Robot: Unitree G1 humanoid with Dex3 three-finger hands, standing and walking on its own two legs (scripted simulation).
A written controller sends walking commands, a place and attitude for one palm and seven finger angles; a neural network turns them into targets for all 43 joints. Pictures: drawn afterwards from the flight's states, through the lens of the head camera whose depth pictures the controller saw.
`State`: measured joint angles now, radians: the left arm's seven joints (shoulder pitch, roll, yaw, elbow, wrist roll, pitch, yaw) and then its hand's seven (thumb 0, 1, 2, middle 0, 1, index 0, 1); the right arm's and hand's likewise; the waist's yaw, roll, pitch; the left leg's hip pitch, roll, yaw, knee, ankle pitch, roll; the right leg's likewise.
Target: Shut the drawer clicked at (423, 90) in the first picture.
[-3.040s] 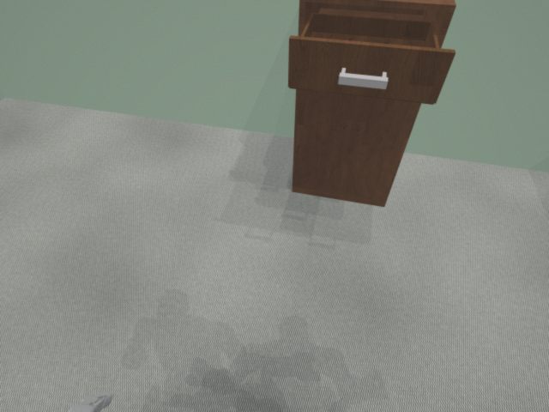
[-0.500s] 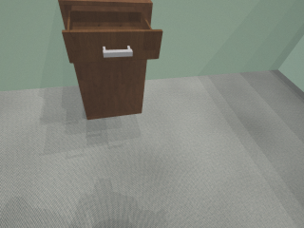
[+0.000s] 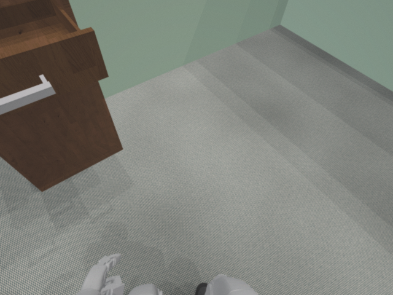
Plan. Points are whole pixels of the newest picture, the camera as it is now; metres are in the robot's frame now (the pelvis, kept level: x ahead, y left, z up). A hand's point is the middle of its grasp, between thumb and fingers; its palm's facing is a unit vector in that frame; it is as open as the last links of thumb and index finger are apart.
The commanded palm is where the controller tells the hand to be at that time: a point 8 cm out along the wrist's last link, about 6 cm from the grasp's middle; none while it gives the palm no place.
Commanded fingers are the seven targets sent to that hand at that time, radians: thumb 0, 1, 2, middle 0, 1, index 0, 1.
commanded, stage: walk to a spot facing it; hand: left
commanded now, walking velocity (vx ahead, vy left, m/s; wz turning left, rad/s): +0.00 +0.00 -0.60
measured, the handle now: (21, 92) +0.53 +0.41 +0.07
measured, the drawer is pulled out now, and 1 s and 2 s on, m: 0.28 0.28 0.28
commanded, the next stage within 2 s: turn to face it in 1.62 s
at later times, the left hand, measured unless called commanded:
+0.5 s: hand (61, 284) +0.16 +0.29 -0.15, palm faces -0.19 -0.96 -0.21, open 7.4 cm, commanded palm none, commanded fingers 0.00 0.90 0.90 -0.20 -0.30 -0.20 -0.30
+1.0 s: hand (136, 233) +0.26 +0.14 -0.12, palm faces -0.57 -0.78 -0.26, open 7.4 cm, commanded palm none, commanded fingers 0.00 0.90 0.90 -0.20 -0.30 -0.20 -0.30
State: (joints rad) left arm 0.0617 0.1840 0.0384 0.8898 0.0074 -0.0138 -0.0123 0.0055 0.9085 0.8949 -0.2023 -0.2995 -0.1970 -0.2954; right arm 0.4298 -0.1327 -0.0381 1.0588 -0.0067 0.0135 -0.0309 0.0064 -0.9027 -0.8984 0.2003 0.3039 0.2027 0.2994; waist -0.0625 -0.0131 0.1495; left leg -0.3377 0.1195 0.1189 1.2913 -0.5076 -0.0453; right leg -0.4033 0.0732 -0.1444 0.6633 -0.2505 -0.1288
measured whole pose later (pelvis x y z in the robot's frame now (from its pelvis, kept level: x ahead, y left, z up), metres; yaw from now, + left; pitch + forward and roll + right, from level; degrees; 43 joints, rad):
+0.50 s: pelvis +0.06 +0.09 +0.03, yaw -18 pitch +0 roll -2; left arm 0.27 0.28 0.11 0.91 0.03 0.06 -0.02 0.01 0.91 0.90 -0.20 -0.30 -0.19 -0.30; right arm 0.14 -0.16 -0.02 0.84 -0.03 0.00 -0.03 0.00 -0.90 -0.90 0.20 0.30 0.20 0.30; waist 0.06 -0.05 0.05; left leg -0.23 0.09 0.14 0.52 -0.29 0.02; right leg -0.55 0.01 0.02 1.21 -0.41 0.07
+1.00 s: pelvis +0.05 +0.05 +0.02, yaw -36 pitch +0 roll +0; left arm 0.15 0.20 0.06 0.89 0.02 0.02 -0.01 0.01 0.91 0.89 -0.20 -0.30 -0.20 -0.30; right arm 0.28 -0.26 -0.08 0.95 -0.03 0.06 0.00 0.01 -0.91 -0.90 0.20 0.30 0.20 0.30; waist -0.03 0.05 0.06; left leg -0.48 0.14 0.08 1.08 -0.40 -0.09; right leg -0.25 0.01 -0.02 0.52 -0.27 -0.03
